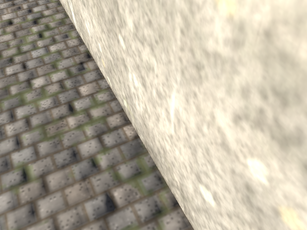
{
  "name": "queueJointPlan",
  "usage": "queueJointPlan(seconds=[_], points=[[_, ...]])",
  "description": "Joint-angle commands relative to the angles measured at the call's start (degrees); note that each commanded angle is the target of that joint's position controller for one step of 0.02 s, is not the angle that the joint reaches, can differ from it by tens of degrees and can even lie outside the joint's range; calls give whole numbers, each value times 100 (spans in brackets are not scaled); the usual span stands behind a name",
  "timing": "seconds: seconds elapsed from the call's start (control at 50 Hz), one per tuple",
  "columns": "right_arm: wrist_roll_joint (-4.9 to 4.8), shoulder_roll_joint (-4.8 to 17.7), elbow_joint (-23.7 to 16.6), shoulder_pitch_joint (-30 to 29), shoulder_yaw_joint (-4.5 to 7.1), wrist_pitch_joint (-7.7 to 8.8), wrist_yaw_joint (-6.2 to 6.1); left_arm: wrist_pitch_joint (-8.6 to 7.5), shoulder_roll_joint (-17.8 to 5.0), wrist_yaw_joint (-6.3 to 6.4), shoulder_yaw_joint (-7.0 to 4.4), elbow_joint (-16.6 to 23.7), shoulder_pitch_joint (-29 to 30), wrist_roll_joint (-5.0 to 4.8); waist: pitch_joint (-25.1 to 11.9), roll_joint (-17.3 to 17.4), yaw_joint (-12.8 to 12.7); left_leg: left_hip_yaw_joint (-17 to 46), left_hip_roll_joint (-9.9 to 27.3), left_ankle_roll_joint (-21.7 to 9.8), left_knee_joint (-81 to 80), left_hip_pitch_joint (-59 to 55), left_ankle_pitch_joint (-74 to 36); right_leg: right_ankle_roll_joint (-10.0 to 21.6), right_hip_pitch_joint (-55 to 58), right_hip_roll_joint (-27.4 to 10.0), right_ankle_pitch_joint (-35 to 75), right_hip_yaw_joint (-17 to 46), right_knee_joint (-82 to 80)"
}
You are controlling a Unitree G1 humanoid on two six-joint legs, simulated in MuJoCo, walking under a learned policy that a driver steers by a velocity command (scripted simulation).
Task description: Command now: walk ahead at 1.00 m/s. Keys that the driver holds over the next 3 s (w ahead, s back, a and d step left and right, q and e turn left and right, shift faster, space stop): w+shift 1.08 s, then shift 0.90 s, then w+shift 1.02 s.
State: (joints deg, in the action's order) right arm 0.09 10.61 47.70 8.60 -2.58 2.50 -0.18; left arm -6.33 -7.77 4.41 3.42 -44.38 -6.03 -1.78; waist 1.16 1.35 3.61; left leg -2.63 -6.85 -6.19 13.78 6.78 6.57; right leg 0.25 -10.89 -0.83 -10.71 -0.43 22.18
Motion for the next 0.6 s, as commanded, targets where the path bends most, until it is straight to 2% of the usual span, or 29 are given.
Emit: queueJointPlan(seconds=[0.02, 0.08, 0.18, 0.52, 0.54, 0.58, 0.6], points=[[41, 597, -368, -411, 129, 111, -48, -153, -470, 55, -141, 330, 86, -105, -790, -239, -171, 1026, 1258, 290, -153, -468, -2448, 82, 576, -603, 1350, 609, -329], [16, 465, -315, -538, 96, 90, -45, -116, -445, 77, -140, 336, 201, -121, -873, -154, -153, 987, 1286, 293, -158, -673, -2861, 24, 553, -606, 1345, 586, -362], [28, 409, -231, -763, 88, 31, -33, -94, -447, 79, -144, 321, 394, -134, -837, -138, -100, 985, 1333, 332, -301, -891, -2963, -39, 462, -625, 1253, 607, -517], [45, 426, 13, -1136, 104, -10, 11, -97, -493, 70, -187, 39, 453, -134, -715, -150, -44, 1096, 1326, 427, -770, -935, -1825, -85, 445, -681, 916, 626, -781], [67, 571, 167, -859, 159, 10, 8, -125, -699, 113, -287, 47, 460, 1, -837, -158, -71, 1128, 1191, 331, -702, -1044, -858, -74, 436, -517, 600, 504, -660], [84, 560, 153, -1007, 171, 16, 21, -134, -602, 108, -276, 41, 504, 20, -483, -26, -83, 1301, 1226, 229, -998, -625, 192, -65, 344, -456, 452, 399, -606], [91, 536, 157, -1051, 171, 18, 27, -137, -577, 106, -278, 41, 505, 13, -359, 2, -102, 1348, 1236, 196, -1060, -516, 244, -59, 334, -453, 475, 379, -585]])
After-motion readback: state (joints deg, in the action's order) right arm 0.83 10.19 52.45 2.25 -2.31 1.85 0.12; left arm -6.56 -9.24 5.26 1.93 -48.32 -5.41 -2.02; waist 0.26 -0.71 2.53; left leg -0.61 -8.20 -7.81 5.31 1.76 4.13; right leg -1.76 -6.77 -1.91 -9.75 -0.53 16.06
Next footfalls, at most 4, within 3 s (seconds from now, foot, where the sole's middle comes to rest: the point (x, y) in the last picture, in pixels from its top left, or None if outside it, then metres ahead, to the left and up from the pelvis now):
none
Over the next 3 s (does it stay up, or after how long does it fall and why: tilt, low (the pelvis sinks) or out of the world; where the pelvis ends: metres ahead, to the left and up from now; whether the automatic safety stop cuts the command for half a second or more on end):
stays up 0.05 0.02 0.00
